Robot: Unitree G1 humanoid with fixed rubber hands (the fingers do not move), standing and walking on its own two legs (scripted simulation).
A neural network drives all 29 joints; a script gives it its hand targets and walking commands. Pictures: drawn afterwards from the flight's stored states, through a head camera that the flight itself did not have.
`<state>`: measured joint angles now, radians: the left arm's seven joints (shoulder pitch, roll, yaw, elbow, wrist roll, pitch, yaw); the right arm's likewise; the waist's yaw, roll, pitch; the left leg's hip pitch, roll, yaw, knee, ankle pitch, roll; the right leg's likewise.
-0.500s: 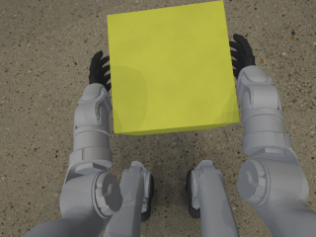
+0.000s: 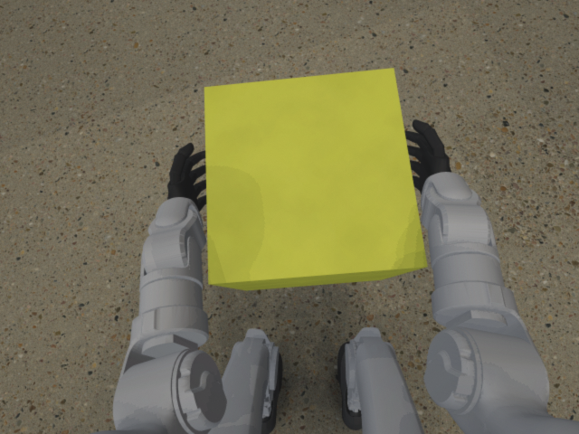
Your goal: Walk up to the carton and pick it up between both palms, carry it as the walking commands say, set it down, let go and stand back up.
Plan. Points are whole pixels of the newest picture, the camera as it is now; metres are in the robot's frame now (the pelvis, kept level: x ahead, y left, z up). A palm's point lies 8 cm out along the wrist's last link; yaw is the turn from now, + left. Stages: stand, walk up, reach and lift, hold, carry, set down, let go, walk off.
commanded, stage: reach and lift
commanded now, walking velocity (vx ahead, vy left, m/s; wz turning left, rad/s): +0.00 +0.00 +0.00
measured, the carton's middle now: (306, 199) +0.45 +0.00 -0.12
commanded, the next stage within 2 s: none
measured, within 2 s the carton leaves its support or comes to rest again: neither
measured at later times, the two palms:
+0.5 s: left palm (158, 199) +0.40 +0.17 +0.03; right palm (451, 172) +0.44 -0.16 +0.02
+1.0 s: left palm (118, 195) +0.38 +0.18 +0.10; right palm (480, 166) +0.41 -0.16 +0.09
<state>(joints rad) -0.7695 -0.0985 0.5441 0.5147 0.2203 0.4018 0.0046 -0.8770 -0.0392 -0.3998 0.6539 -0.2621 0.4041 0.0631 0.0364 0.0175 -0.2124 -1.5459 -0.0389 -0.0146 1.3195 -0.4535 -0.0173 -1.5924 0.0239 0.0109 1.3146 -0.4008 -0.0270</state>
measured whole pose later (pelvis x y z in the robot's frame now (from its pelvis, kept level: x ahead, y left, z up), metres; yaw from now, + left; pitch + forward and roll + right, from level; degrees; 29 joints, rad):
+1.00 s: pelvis +0.04 +0.00 +0.13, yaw -1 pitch +21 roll +1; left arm -0.45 -0.18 0.48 0.38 0.29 0.40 -0.06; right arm -0.53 0.08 -0.38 0.47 -0.32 0.40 0.11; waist 0.05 0.03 -0.08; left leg -0.78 -0.03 -0.03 0.68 -0.26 -0.01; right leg -0.83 0.02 0.02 0.69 -0.23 -0.02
